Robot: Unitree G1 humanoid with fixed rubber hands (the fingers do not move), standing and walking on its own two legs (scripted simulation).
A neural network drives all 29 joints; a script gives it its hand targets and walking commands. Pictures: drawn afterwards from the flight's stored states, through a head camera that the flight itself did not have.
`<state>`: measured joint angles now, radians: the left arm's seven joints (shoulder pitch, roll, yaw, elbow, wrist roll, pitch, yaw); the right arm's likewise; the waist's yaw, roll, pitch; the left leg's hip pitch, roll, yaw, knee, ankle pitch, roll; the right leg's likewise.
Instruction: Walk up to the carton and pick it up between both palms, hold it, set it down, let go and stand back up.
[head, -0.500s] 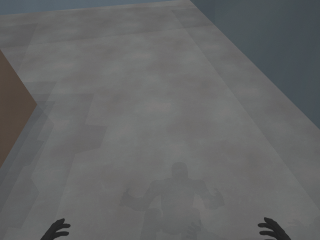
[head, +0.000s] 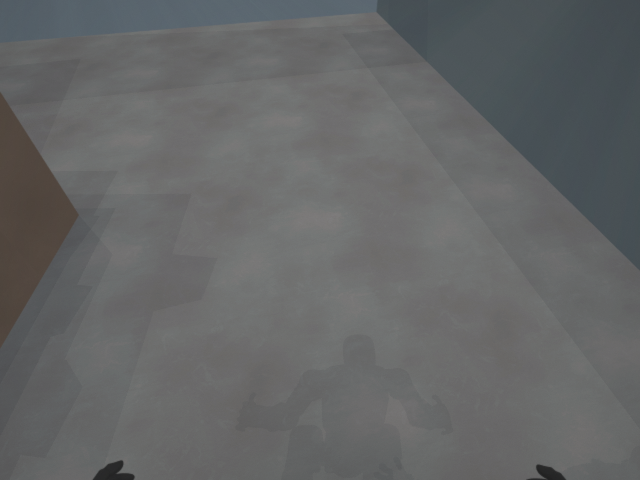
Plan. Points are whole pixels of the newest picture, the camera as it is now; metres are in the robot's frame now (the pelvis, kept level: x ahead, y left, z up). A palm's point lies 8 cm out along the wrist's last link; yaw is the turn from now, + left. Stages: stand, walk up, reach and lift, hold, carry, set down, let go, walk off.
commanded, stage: stand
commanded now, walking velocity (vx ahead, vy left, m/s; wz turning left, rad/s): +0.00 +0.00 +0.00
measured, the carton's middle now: out of the picture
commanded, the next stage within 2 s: walk up in 0.82 s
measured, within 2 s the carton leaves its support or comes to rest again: neither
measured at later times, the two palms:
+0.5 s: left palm out of the picture +0.10 +0.31 -0.10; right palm out of the picture +0.08 -0.30 -0.11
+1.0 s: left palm out of the picture +0.10 +0.31 -0.10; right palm out of the picture +0.09 -0.30 -0.11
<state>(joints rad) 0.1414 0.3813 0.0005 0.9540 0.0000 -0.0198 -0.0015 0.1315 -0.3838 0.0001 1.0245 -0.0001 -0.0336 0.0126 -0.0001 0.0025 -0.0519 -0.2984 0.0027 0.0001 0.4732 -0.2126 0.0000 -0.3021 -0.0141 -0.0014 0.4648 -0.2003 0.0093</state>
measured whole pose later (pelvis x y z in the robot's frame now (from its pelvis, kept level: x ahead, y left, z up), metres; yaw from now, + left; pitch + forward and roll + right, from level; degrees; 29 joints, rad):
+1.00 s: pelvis +0.00 +0.00 +0.00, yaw +0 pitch +2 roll +0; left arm 0.14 0.38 0.00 1.01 0.00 -0.02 0.00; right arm 0.13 -0.38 0.00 1.07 0.00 -0.03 0.01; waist 0.00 0.00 -0.05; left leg -0.28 0.00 0.00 0.43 -0.20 0.00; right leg -0.28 -0.01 0.00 0.42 -0.18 0.01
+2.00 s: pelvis +0.26 +0.16 +0.01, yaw +37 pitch -2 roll +2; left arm 0.21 0.44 0.07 0.88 0.00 -0.08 -0.03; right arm 0.25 -0.43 -0.03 0.78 0.00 -0.02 0.09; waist 0.00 -0.02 0.04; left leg -0.38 0.00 -0.13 1.04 -0.28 0.02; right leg -0.13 -0.02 -0.14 0.40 -0.24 -0.06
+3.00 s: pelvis +0.54 +0.32 +0.01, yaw +66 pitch -1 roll +1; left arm 0.33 0.45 0.07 0.75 0.00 -0.07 -0.06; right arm 0.33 -0.46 -0.03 0.79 0.00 -0.03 0.07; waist 0.01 -0.02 0.04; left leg -0.45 0.00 -0.10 0.81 -0.19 0.01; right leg -0.10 -0.05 -0.23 0.40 -0.29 -0.04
